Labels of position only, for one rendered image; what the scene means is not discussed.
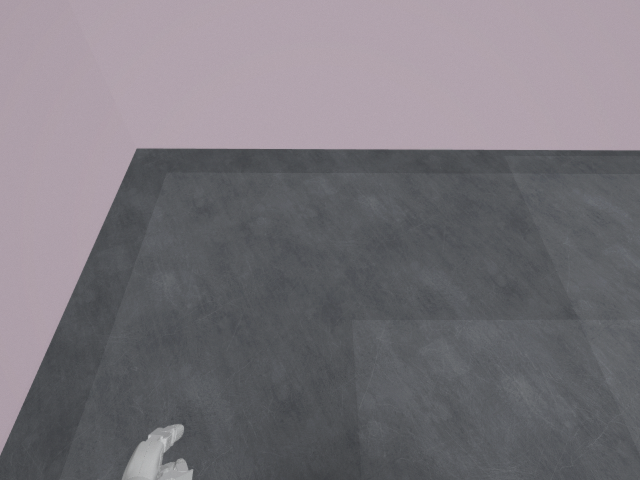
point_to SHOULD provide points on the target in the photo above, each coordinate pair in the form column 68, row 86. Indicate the robot left hand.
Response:
column 146, row 460

